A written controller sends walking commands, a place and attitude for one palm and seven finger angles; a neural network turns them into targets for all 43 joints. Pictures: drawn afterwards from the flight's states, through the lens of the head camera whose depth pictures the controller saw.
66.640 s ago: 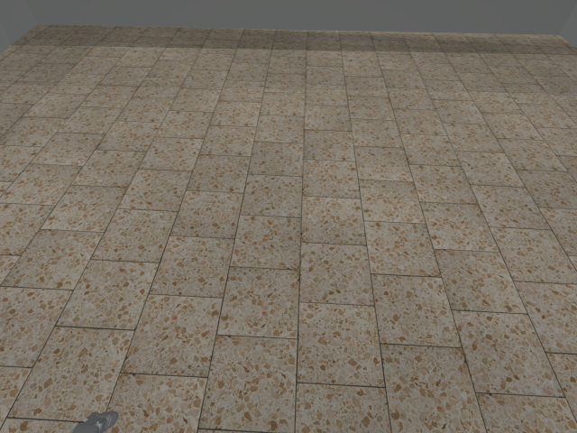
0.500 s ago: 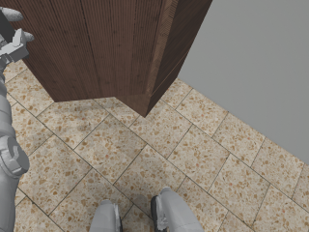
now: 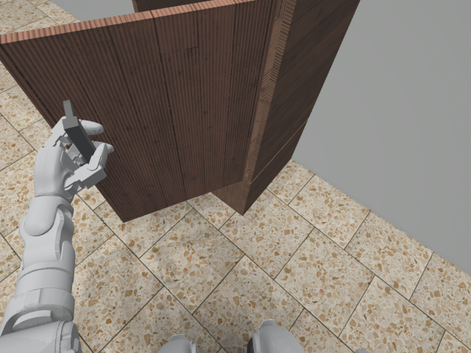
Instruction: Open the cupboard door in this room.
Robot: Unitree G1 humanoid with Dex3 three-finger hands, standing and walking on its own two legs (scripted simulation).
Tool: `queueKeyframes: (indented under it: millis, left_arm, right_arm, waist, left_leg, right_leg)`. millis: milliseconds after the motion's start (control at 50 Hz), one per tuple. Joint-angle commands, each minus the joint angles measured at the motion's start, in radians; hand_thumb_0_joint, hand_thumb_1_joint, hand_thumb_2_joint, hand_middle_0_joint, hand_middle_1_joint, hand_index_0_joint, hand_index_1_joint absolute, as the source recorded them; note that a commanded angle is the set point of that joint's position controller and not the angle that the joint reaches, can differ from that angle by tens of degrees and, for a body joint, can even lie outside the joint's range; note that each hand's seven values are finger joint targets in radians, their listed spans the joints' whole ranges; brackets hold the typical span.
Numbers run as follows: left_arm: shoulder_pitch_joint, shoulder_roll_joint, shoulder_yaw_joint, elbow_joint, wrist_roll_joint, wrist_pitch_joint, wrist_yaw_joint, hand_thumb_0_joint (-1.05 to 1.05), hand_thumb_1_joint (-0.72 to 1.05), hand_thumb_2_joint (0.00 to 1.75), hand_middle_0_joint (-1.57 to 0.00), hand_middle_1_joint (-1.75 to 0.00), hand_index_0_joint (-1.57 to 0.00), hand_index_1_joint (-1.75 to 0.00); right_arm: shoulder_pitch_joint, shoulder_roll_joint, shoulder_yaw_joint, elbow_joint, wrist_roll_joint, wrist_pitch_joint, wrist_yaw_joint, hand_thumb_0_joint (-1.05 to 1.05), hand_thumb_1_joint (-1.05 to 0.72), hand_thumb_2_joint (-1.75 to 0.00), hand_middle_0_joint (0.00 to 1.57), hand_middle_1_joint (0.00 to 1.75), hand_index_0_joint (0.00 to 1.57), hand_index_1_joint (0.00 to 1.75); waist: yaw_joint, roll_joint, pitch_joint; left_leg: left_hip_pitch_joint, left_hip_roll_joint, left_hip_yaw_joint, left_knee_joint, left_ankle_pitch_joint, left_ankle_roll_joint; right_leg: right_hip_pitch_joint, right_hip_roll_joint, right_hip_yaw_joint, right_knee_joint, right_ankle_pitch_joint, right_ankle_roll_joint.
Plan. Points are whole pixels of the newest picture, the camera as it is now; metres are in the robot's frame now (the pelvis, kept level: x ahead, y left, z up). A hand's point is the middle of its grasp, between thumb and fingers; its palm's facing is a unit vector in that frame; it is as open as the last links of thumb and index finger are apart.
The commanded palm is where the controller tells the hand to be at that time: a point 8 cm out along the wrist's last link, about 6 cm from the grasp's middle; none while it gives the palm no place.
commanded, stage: pull the door open along its arc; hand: left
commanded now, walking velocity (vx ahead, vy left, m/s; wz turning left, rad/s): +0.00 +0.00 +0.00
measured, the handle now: (85, 140) +0.47 +0.24 +0.05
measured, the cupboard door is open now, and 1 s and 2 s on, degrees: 62 91 91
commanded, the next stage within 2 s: open thumb and fingers to let go in 0.58 s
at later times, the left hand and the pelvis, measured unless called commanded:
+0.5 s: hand (153, 218) +0.32 +0.11 +0.04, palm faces +0.46 -0.89 -0.01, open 6.0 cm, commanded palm +0.25 +0.15 +0.04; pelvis -0.01 -0.03 +0.00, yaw +4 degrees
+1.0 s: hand (175, 233) +0.30 +0.08 +0.05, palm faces +0.47 -0.88 -0.01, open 8.4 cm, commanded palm +0.25 +0.12 +0.04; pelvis -0.02 -0.05 +0.00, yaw +6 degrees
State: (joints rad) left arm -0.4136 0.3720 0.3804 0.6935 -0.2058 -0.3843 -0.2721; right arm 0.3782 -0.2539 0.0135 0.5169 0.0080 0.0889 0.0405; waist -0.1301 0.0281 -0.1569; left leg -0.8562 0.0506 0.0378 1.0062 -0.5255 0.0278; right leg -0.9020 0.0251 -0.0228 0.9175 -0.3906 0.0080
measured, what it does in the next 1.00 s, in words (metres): shifts its weight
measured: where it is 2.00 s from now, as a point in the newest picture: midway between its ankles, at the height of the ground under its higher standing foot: outside the picture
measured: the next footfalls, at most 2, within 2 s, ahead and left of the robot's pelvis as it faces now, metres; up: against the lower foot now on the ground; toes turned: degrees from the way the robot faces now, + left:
none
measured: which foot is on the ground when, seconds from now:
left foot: down 0.00-1.00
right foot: down 0.00-1.00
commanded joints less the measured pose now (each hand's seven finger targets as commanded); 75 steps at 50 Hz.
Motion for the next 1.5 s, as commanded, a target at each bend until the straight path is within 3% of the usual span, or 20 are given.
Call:
queueKeyframes:
  millis: [0,180,280,340,420,520,540,600,660,700,740,800,900,1060,1100,1140,1200,1260,1460,1480]
  left_arm:
    - [0.012,0.141,0.137,-0.244,-0.062,-0.065,0.232,0.00,0.90,0.90,-0.40,-1.35,-0.40,-1.35]
    - [0.078,-0.116,-0.057,-0.440,0.123,-0.082,0.604,0.00,0.90,0.90,-0.40,-1.35,-0.40,-1.35]
    - [0.114,-0.235,-0.186,-0.518,0.200,-0.077,0.712,0.00,0.90,0.90,-0.40,-1.35,-0.40,-1.35]
    - [0.134,-0.270,-0.252,-0.528,0.232,-0.074,0.733,0.00,0.90,0.90,-0.40,-1.35,-0.40,-1.35]
    - [0.177,-0.327,-0.331,-0.584,0.256,-0.086,0.740,0.00,0.90,0.90,-0.40,-1.35,-0.40,-1.35]
    - [0.282,-0.427,-0.440,-0.648,0.251,-0.084,0.753,0.00,0.90,0.90,-0.40,-1.35,-0.40,-1.35]
    - [0.305,-0.443,-0.465,-0.646,0.255,-0.077,0.760,0.00,0.90,0.90,-0.40,-1.35,-0.40,-1.35]
    - [0.313,-0.471,-0.509,-0.657,0.286,-0.075,0.791,0.00,0.90,0.90,-0.40,-1.35,-0.40,-1.35]
    - [0.156,-0.416,-0.485,-0.625,0.334,-0.077,0.837,0.00,0.90,0.90,-0.40,-1.35,-0.40,-1.35]
    - [0.163,-0.399,-0.457,-0.578,0.354,-0.083,0.853,0.00,0.76,0.84,-0.39,-1.34,-0.39,-1.34]
    - [0.144,-0.388,-0.443,-0.565,0.352,-0.086,0.855,0.00,0.62,0.78,-0.38,-1.32,-0.38,-1.32]
    - [0.151,-0.387,-0.420,-0.560,0.304,-0.086,0.825,0.00,0.41,0.69,-0.36,-1.30,-0.36,-1.30]
    - [0.123,-0.412,-0.433,-0.551,0.251,-0.085,0.778,0.00,0.06,0.54,-0.34,-1.26,-0.34,-1.26]
    - [0.083,-0.431,-0.457,-0.506,0.290,-0.103,0.798,0.00,-0.50,0.30,-0.30,-1.20,-0.30,-1.20]
    - [0.063,-0.421,-0.447,-0.507,0.293,-0.102,0.807,0.00,-0.50,0.30,-0.30,-1.20,-0.30,-1.20]
    - [0.075,-0.406,-0.431,-0.499,0.295,-0.101,0.814,0.00,-0.50,0.30,-0.28,-1.10,-0.28,-1.10]
    - [0.055,-0.448,-0.467,-0.515,0.293,-0.098,0.819,0.00,-0.50,0.30,-0.26,-0.95,-0.26,-0.95]
    - [0.069,-0.435,-0.450,-0.499,0.296,-0.090,0.833,0.00,-0.50,0.30,-0.23,-0.80,-0.23,-0.80]
    - [-0.001,-0.494,-0.501,-0.466,0.333,-0.069,0.890,0.00,-0.50,0.30,-0.15,-0.30,-0.15,-0.30]
    - [-0.017,-0.469,-0.477,-0.472,0.333,-0.070,0.895,0.00,-0.50,0.30,-0.15,-0.30,-0.15,-0.30]
  right_arm:
    - [0.018,-0.133,-0.064,-0.095,-0.004,-0.052,0.001,0.00,-0.90,-0.90,0.20,0.30,0.20,0.30]
    - [-0.072,-0.084,-0.063,-0.089,-0.049,-0.062,0.003,0.00,-0.90,-0.90,0.20,0.30,0.20,0.30]
    - [-0.116,-0.064,-0.062,-0.087,-0.063,-0.068,-0.008,0.00,-0.90,-0.90,0.20,0.30,0.20,0.30]
    - [-0.131,-0.057,-0.061,-0.077,-0.069,-0.078,-0.018,0.00,-0.90,-0.90,0.20,0.30,0.20,0.30]
    - [-0.154,-0.041,-0.060,-0.069,-0.074,-0.096,-0.025,0.00,-0.90,-0.90,0.20,0.30,0.20,0.30]
    - [-0.177,-0.029,-0.062,-0.071,-0.077,-0.125,-0.018,0.00,-0.90,-0.90,0.20,0.30,0.20,0.30]
    - [-0.181,-0.029,-0.062,-0.073,-0.076,-0.130,-0.018,0.00,-0.90,-0.90,0.20,0.30,0.20,0.30]
    - [-0.199,-0.024,-0.063,-0.069,-0.082,-0.144,-0.017,0.00,-0.90,-0.90,0.20,0.30,0.20,0.30]
    - [-0.204,-0.029,-0.063,-0.041,-0.091,-0.147,-0.028,0.00,-0.90,-0.90,0.20,0.30,0.20,0.30]
    - [-0.212,-0.019,-0.062,-0.034,-0.095,-0.148,-0.037,0.00,-0.90,-0.90,0.20,0.30,0.20,0.30]
    - [-0.219,-0.016,-0.060,-0.029,-0.094,-0.148,-0.044,0.00,-0.90,-0.90,0.20,0.30,0.20,0.30]
    - [-0.234,-0.013,-0.059,-0.027,-0.088,-0.149,-0.055,0.00,-0.90,-0.90,0.20,0.30,0.20,0.30]
    - [-0.234,-0.020,-0.056,-0.024,-0.083,-0.152,-0.062,0.00,-0.90,-0.90,0.20,0.30,0.20,0.30]
    - [-0.231,-0.025,-0.058,-0.030,-0.090,-0.156,-0.048,0.00,-0.90,-0.90,0.20,0.30,0.20,0.30]
    - [-0.231,-0.027,-0.058,-0.031,-0.092,-0.156,-0.047,0.00,-0.90,-0.90,0.20,0.30,0.20,0.30]
    - [-0.227,-0.028,-0.059,-0.032,-0.089,-0.154,-0.049,0.00,-0.90,-0.90,0.20,0.30,0.20,0.30]
    - [-0.234,-0.027,-0.059,-0.035,-0.090,-0.157,-0.046,0.00,-0.90,-0.90,0.20,0.30,0.20,0.30]
    - [-0.232,-0.031,-0.058,-0.033,-0.091,-0.153,-0.045,0.00,-0.90,-0.90,0.20,0.30,0.20,0.30]
    - [-0.239,-0.028,-0.055,-0.032,-0.099,-0.153,-0.041,0.00,-0.90,-0.90,0.20,0.30,0.20,0.30]
    - [-0.237,-0.030,-0.056,-0.028,-0.096,-0.151,-0.043,0.00,-0.90,-0.90,0.20,0.30,0.20,0.30]
  waist:
    - [0.135,0.028,-0.316]
    - [0.143,-0.027,-0.342]
    - [0.137,-0.049,-0.346]
    - [0.121,-0.101,-0.314]
    - [0.126,-0.055,-0.304]
    - [0.123,-0.071,-0.293]
    - [0.113,-0.107,-0.276]
    - [0.113,-0.084,-0.243]
    - [0.082,-0.116,-0.210]
    - [0.096,-0.123,-0.205]
    - [0.095,-0.131,-0.225]
    - [0.111,-0.118,-0.269]
    - [0.101,-0.122,-0.272]
    - [0.100,-0.096,-0.239]
    - [0.103,-0.083,-0.256]
    - [0.107,-0.127,-0.257]
    - [0.104,-0.078,-0.263]
    - [0.109,-0.094,-0.255]
    - [0.097,-0.089,-0.243]
    - [0.099,-0.087,-0.250]
  left_leg:
    - [0.103,-0.040,-0.025,-0.131,0.512,-0.035]
    - [0.134,-0.044,-0.020,-0.113,0.471,-0.044]
    - [0.148,-0.051,-0.020,-0.117,0.413,-0.038]
    - [0.136,-0.053,-0.023,-0.120,0.360,-0.031]
    - [0.158,-0.060,-0.016,-0.124,0.352,-0.029]
    - [0.169,-0.064,-0.017,-0.124,0.345,-0.029]
    - [0.161,-0.064,-0.022,-0.123,0.331,-0.027]
    - [0.156,-0.066,-0.023,-0.122,0.292,-0.027]
    - [0.120,-0.066,-0.034,-0.096,0.243,-0.023]
    - [0.093,-0.073,-0.034,-0.087,0.213,-0.023]
    - [0.080,-0.076,-0.032,-0.080,0.196,-0.022]
    - [0.075,-0.082,-0.028,-0.081,0.189,-0.025]
    - [0.097,-0.079,-0.031,-0.090,0.207,-0.025]
    - [0.112,-0.076,-0.034,-0.100,0.199,-0.021]
    - [0.114,-0.077,-0.032,-0.097,0.202,-0.021]
    - [0.107,-0.074,-0.037,-0.103,0.199,-0.021]
    - [0.130,-0.074,-0.034,-0.110,0.202,-0.022]
    - [0.128,-0.071,-0.040,-0.118,0.203,-0.024]
    - [0.139,-0.065,-0.048,-0.130,0.174,-0.025]
    - [0.140,-0.064,-0.049,-0.133,0.173,-0.028]
  right_leg:
    - [0.370,0.011,-0.039,-0.012,0.416,-0.030]
    - [0.387,-0.014,-0.025,0.015,0.404,-0.038]
    - [0.411,-0.022,-0.017,-0.007,0.381,-0.037]
    - [0.422,-0.024,-0.007,-0.034,0.357,-0.033]
    - [0.436,-0.034,0.002,-0.048,0.365,-0.034]
    - [0.455,-0.039,0.003,-0.067,0.373,-0.032]
    - [0.453,-0.039,0.006,-0.078,0.361,-0.030]
    - [0.422,-0.048,0.018,-0.087,0.306,-0.028]
    - [0.373,-0.063,0.045,-0.097,0.236,-0.023]
    - [0.380,-0.073,0.070,-0.107,0.188,-0.021]
    - [0.399,-0.081,0.095,-0.124,0.164,-0.015]
    - [0.459,-0.091,0.120,-0.140,0.176,-0.010]
    - [0.458,-0.084,0.099,-0.137,0.202,-0.008]
    - [0.375,-0.066,0.048,-0.105,0.146,-0.025]
    - [0.374,-0.063,0.043,-0.097,0.150,-0.027]
    - [0.387,-0.060,0.044,-0.103,0.137,-0.027]
    - [0.359,-0.053,0.019,-0.085,0.141,-0.033]
    - [0.351,-0.048,0.007,-0.080,0.133,-0.035]
    - [0.297,-0.037,-0.018,-0.071,0.072,-0.041]
    - [0.302,-0.039,-0.017,-0.070,0.069,-0.042]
